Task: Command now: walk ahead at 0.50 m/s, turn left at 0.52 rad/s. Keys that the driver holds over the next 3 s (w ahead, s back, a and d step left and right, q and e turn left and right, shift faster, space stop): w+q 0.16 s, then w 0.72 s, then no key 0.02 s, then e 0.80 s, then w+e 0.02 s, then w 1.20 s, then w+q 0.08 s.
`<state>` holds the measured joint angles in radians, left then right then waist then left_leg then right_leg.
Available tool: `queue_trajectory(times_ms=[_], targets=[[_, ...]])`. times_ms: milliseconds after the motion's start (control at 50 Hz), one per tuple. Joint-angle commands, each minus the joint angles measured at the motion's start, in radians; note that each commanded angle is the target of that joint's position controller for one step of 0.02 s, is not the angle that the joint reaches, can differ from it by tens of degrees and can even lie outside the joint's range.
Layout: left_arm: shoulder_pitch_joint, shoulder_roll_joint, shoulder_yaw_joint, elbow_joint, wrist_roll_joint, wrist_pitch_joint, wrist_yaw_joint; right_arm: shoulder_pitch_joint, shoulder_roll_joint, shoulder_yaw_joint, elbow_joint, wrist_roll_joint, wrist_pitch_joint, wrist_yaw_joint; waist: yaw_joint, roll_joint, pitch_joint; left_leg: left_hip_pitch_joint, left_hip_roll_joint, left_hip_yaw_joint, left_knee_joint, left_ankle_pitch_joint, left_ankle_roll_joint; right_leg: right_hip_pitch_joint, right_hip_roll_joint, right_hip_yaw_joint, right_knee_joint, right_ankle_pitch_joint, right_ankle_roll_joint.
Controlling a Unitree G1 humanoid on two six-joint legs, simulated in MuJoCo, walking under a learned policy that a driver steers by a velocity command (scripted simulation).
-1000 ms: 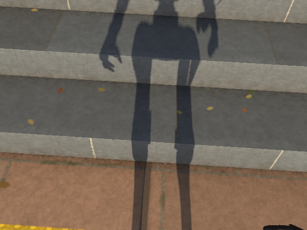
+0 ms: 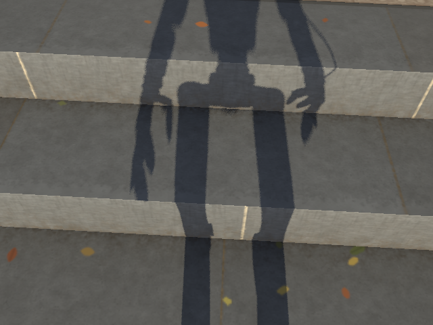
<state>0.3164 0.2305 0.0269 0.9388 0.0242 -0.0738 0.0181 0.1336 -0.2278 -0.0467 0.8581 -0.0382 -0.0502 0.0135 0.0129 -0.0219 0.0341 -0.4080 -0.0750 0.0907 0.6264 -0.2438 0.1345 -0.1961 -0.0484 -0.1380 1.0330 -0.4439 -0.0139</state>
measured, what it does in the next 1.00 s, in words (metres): climbs: right foot 0.17 m higher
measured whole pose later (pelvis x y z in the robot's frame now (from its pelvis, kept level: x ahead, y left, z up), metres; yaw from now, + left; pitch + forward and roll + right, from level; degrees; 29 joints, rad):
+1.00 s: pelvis +0.57 +0.04 +0.20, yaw +11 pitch +6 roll +2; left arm 0.59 0.10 0.02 1.07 0.01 -0.08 0.04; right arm -0.12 -0.04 0.05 0.53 -0.02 -0.03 0.01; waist 0.10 -0.01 0.04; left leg -1.27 0.07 0.17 1.53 -0.42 0.14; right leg 0.10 -0.01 -0.04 0.13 -0.31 -0.05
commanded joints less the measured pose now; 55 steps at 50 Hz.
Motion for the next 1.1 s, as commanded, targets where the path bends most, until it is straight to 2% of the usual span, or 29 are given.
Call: queue_trajectory(times_ms=[20, 80, 160, 180, 260, 340, 380, 420, 460, 480, 500, 520, 540, 580, 600, 620, 680, 720, 820, 880, 920, 940, 960, 980, 1020, 1040, 1060, 1080, 1100], targets=[[-0.096, 0.09, 0.012, -0.147, 0.012, -0.028, -0.017, 0.251, -0.227, -0.073, 0.03, 0.031, 0.021, -0.014, -0.095, 0.093, -0.112, 0.485, 0.376, -0.641, -0.338, 0.106, 0.289, -0.607, 0.014, 0.158, 0.554, 0.057, 0.01], [-0.091, 0.048, 0.004, -0.169, 0.038, 0.005, -0.031, 0.171, -0.102, -0.028, 0.017, 0.034, 0.02, -0.022, 0.002, 0.013, -0.035, 0.251, 0.245, -0.446, -0.323, 0.242, 0.18, -0.631, -0.031, 0.148, 0.629, 0.136, 0.017], [-0.153, 0.016, -0.01, -0.249, 0.043, 0.048, -0.028, 0.221, -0.155, -0.03, 0.024, 0.03, -0.01, -0.025, 0.012, 0.02, -0.029, 0.137, 0.181, -0.4, -0.312, 0.317, 0.154, -0.734, -0.029, 0.11, 0.638, 0.188, 0.032], [-0.171, -0.026, -0.018, -0.252, 0.029, 0.055, -0.013, 0.293, -0.146, -0.028, 0.046, 0.02, -0.015, -0.03, -0.025, 0.104, -0.055, 0.198, 0.205, -0.441, -0.3, 0.316, 0.19, -0.845, 0.008, 0.066, 0.883, 0.122, 0.034], [-0.419, -0.085, -0.055, -0.402, 0.039, 0.053, 0.015, 0.433, -0.119, -0.002, 0.113, 0.011, -0.033, -0.03, -0.085, 0.107, 0.044, 0.408, 0.298, -0.559, -0.342, -0.003, 0.177, -1.377, -0.016, 0.107, 1.235, -0.086, -0.023], [-0.589, -0.112, -0.101, -0.543, 0.032, 0.054, 0.006, 0.449, -0.088, 0.024, 0.18, 0.027, -0.032, -0.042, -0.082, 0.071, 0.09, 0.296, 0.222, -0.443, -0.483, 0.014, 0.084, -1.291, -0.025, 0.057, 0.921, -0.138, -0.054], [-0.515, -0.096, -0.105, -0.563, 0.036, 0.078, -0.008, 0.405, -0.133, 0.014, 0.162, 0.037, -0.012, -0.076, -0.036, 0.061, -0.002, 0.288, 0.252, -0.375, -0.634, 0.315, 0.111, -1.001, -0.026, 0.023, 0.665, -0.079, -0.06], [-0.386, -0.094, -0.101, -0.494, 0.015, 0.076, -0.012, 0.31, -0.126, 0.019, 0.09, 0.06, -0.009, -0.074, 0.02, 0.045, -0.116, 0.183, 0.205, -0.198, -0.547, 1.095, 0.079, -0.465, 0.042, -0.05, 0.341, 0.0, -0.091], [-0.053, -0.02, -0.047, -0.369, -0.011, 0.073, -0.004, 0.335, -0.244, -0.02, 0.089, 0.065, -0.03, -0.058, 0.15, 0.197, -0.366, 0.352, 0.281, -0.202, -0.225, 1.704, 0.063, -0.129, 0.123, -0.016, 0.228, 0.024, -0.1], [0.071, 0.05, -0.016, -0.322, -0.004, 0.068, -0.002, 0.3, -0.276, -0.043, 0.085, 0.078, -0.05, -0.04, 0.215, 0.204, -0.413, 0.379, 0.256, -0.177, 0.028, 1.754, 0.042, -0.016, 0.144, 0.052, 0.058, -0.014, -0.114], [0.166, 0.154, 0.024, -0.257, 0.036, 0.062, 0.011, 0.305, -0.186, -0.036, 0.053, 0.091, -0.071, -0.007, 0.205, -0.053, -0.408, 0.103, 0.124, -0.199, 0.393, 1.256, -0.009, 0.136, -0.049, 0.507, -0.224, -0.103, -0.218], [0.171, 0.249, 0.054, -0.22, 0.026, 0.083, 0.025, 0.286, -0.097, -0.032, 0.009, 0.035, -0.077, 0.034, 0.172, -0.374, -0.458, -0.1, -0.132, -0.235, 0.862, 0.088, -0.05, 0.167, -0.248, 1.084, -0.649, 0.005, -0.335], [0.031, 0.174, 0.05, -0.22, -0.006, 0.086, 0.024, 0.29, -0.048, -0.026, -0.016, -0.022, -0.073, 0.048, 0.087, -0.194, -0.367, -0.242, -0.08, -0.357, 1.163, 0.061, -0.035, 0.051, -0.258, 1.155, -0.66, -0.176, -0.343], [-0.064, -0.002, 0.016, -0.12, 0.008, 0.048, 0.01, 0.113, 0.06, 0.017, -0.135, -0.038, -0.056, 0.025, -0.009, 0.074, -0.022, -0.462, 0.012, -0.26, 1.243, 0.098, 0.008, -0.244, -0.214, 0.858, -0.625, -0.407, -0.258], [-0.027, -0.092, -0.005, -0.06, 0.017, 0.023, 0.006, 0.102, 0.092, 0.033, -0.152, -0.032, -0.044, 0.011, -0.039, 0.133, 0.023, -0.484, 0.027, -0.264, 1.235, 0.091, 0.021, -0.304, -0.181, 0.697, -0.603, -0.247, -0.208], [-0.022, -0.126, -0.009, -0.023, 0.025, -0.001, -0.003, 0.13, 0.107, 0.044, -0.162, -0.019, -0.027, -0.003, -0.069, 0.073, 0.018, -0.512, 0.016, -0.279, 1.347, 0.078, 0.031, -0.317, -0.158, 0.593, -0.625, -0.104, -0.184], [0.01, -0.085, 0.003, 0.071, -0.006, -0.043, -0.037, 0.098, 0.122, 0.06, -0.196, 0.001, 0.002, -0.021, -0.12, 0.013, 0.05, -0.642, 0.04, -0.295, 1.272, 0.047, 0.029, -0.298, -0.097, 0.331, -0.661, 0.111, -0.128], [0.026, -0.066, 0.002, 0.055, -0.013, -0.047, -0.035, 0.061, 0.069, 0.048, -0.197, 0.007, 0.009, -0.012, -0.099, 0.048, 0.044, -0.58, 0.058, -0.154, 1.06, 0.156, -0.014, -0.315, -0.064, 0.225, -0.734, 0.222, -0.136], [0.283, 0.01, 0.027, 0.095, 0.002, -0.062, -0.007, -0.153, 0.138, 0.051, -0.272, -0.007, 0.008, -0.029, 0.019, -0.042, -0.002, -1.022, 0.123, -0.041, 1.442, -0.056, -0.023, 0.135, -0.15, 0.346, -0.761, 0.336, -0.228], [0.372, -0.016, 0.02, 0.117, 0.019, -0.064, 0.0, -0.375, 0.166, 0.074, -0.38, -0.003, -0.001, -0.035, 0.064, -0.042, 0.073, -1.282, 0.162, -0.039, 1.465, -0.261, -0.004, 0.303, -0.187, 0.364, -0.803, 0.237, -0.205], [0.401, -0.04, 0.013, 0.133, 0.003, -0.037, 0.023, -0.505, 0.179, 0.102, -0.462, 0.002, -0.013, -0.016, 0.097, -0.037, 0.116, -1.181, 0.186, 0.019, 1.204, -0.301, -0.017, 0.23, -0.149, 0.324, -0.908, 0.379, -0.177], [0.404, -0.023, 0.013, 0.137, 0.007, -0.023, 0.038, -0.51, 0.188, 0.108, -0.488, 0.001, -0.01, -0.005, 0.099, -0.053, 0.091, -1.112, 0.181, 0.036, 1.113, -0.294, -0.021, 0.247, -0.154, 0.299, -0.953, 0.523, -0.181], [0.385, -0.028, 0.014, 0.118, -0.022, -0.002, 0.046, -0.463, 0.211, 0.122, -0.478, -0.001, 0.002, 0.018, 0.087, 0.006, 0.032, -0.782, 0.179, 0.077, 0.857, -0.204, 0.002, 0.15, -0.152, 0.221, -1.056, 0.767, -0.186], [0.289, -0.031, 0.006, 0.073, -0.028, 0.004, 0.043, -0.354, 0.224, 0.12, -0.446, 0.036, 0.014, 0.016, 0.043, -0.036, -0.043, -0.376, 0.116, 0.136, 0.65, -0.117, 0.013, -0.017, -0.108, 0.175, -1.032, 1.071, -0.19], [0.28, 0.14, 0.039, 0.033, -0.037, -0.036, 0.012, 0.0, 0.094, 0.052, -0.338, 0.055, 0.012, -0.013, -0.121, -0.163, -0.32, 0.045, -0.006, 0.102, 0.551, -0.041, 0.037, 0.123, -0.158, 0.198, -0.689, 1.891, -0.149], [0.16, 0.214, 0.063, 0.001, -0.061, -0.065, -0.014, 0.188, 0.03, 0.027, -0.285, 0.044, 0.015, -0.024, -0.233, -0.208, -0.4, 0.181, 0.028, 0.017, 0.351, 0.067, 0.048, 0.17, -0.146, 0.171, -0.453, 1.862, -0.095], [0.224, 0.132, 0.054, -0.06, -0.1, -0.092, -0.041, 0.258, -0.076, -0.008, -0.259, 0.011, -0.008, -0.037, -0.21, 0.018, -0.55, 0.538, 0.296, -0.354, 0.283, 0.449, 0.178, -0.141, -0.057, 0.181, -0.088, 1.327, -0.005], [0.175, 0.13, 0.065, -0.086, -0.112, -0.085, -0.06, 0.317, -0.14, -0.027, -0.249, -0.003, 0.005, -0.054, -0.241, 0.255, -0.707, 0.627, 0.535, -0.783, -0.001, 0.946, 0.333, -0.266, 0.199, 0.174, 0.442, 0.099, 0.033], [0.176, 0.108, 0.087, -0.092, -0.054, -0.065, -0.062, 0.21, -0.14, -0.037, -0.239, 0.02, 0.015, -0.051, -0.147, 0.16, -0.684, 0.473, 0.498, -0.812, -0.055, 0.753, 0.291, -0.31, 0.144, 0.309, 0.724, 0.121, 0.03]])
Next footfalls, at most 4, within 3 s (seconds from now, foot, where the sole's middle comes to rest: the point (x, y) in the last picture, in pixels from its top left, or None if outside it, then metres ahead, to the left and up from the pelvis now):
0.48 right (253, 312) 0.45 -0.07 -0.58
1.04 left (160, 158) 0.81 0.19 -0.41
1.58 right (239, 159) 0.82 -0.03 -0.41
2.02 left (168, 134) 0.91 0.18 -0.41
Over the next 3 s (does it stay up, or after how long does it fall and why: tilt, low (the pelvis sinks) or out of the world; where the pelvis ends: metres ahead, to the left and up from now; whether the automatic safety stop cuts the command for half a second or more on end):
stays up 1.30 -0.07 0.54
